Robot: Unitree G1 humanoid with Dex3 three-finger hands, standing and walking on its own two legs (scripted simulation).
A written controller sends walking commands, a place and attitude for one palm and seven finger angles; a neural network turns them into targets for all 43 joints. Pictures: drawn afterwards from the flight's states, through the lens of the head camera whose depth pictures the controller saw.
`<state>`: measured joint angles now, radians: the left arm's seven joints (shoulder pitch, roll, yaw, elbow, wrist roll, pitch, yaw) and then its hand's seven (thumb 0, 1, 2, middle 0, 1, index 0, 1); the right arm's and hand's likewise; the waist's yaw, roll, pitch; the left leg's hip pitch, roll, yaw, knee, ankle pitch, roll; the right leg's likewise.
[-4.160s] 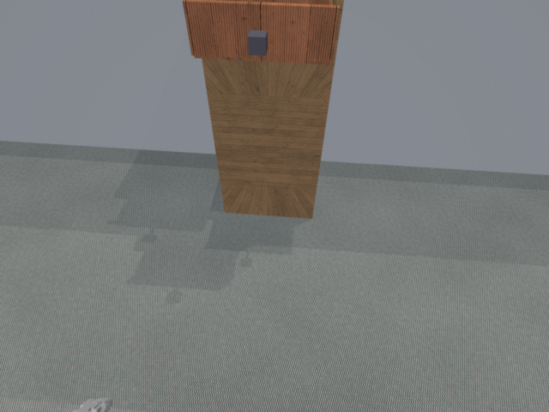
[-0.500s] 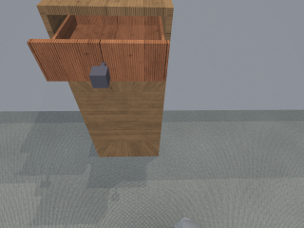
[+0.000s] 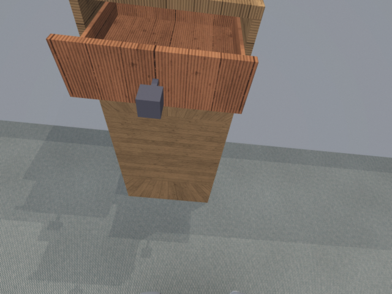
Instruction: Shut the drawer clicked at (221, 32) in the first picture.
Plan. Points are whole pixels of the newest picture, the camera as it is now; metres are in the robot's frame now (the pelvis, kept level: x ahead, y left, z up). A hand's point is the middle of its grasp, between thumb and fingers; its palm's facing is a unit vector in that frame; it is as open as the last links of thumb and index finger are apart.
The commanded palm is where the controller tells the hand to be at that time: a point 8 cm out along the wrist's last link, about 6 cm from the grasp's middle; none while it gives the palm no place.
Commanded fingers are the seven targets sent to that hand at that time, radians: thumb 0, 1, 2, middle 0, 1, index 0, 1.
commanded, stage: come to a stop and stand still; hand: left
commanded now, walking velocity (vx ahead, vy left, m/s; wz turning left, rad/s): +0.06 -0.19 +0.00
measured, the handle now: (152, 94) +0.44 +0.13 +0.16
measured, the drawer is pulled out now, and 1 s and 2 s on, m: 0.17 0.17 0.17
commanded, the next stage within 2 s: look again from close up in 1.66 s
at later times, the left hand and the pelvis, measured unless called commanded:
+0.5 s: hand out of the picture +0.00 +0.19 -0.16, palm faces -0.04 -0.99 -0.16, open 7.4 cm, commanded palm none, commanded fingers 0.00 0.90 0.90 -0.20 -0.30 -0.20 -0.30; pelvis -0.02 +0.01 +0.03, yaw -3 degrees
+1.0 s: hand out of the picture -0.05 +0.08 -0.16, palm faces +0.02 -0.99 -0.13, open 7.3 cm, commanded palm none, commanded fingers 0.00 0.90 0.90 -0.20 -0.30 -0.20 -0.30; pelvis -0.02 -0.06 +0.02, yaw -2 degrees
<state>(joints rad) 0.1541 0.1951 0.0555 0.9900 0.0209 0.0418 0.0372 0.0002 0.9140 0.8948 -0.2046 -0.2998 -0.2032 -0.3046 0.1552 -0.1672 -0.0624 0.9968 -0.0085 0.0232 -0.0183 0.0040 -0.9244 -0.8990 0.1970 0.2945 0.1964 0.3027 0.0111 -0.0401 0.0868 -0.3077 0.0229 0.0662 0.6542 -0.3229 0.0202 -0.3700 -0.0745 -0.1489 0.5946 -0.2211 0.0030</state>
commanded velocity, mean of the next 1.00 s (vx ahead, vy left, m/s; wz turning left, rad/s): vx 0.00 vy -0.04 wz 0.00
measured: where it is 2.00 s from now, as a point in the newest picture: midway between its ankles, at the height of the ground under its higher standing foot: outside the picture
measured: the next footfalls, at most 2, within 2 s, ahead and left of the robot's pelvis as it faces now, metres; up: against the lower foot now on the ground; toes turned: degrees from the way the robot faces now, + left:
right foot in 0.62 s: -0.02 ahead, -0.14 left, +0.00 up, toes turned -5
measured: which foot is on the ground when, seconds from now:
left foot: down 0.00-1.00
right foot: up 0.00-0.60, down 0.62-1.00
